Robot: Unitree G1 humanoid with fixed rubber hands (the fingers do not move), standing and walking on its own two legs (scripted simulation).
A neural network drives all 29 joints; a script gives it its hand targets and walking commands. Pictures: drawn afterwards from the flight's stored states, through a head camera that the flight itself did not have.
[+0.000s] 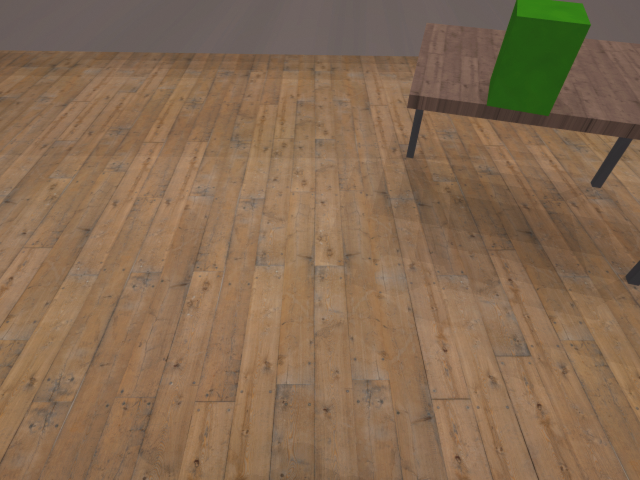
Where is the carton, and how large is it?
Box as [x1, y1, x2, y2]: [487, 0, 590, 115]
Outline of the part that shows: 516,0 490,79 487,105 548,115 590,24 581,3 553,0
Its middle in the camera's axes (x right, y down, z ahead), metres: +0.64 -0.55 +1.17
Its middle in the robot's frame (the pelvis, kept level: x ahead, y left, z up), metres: +1.26 -0.62 +0.04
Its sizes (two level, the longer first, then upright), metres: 0.210 0.179 0.250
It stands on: a table, 0.67 m high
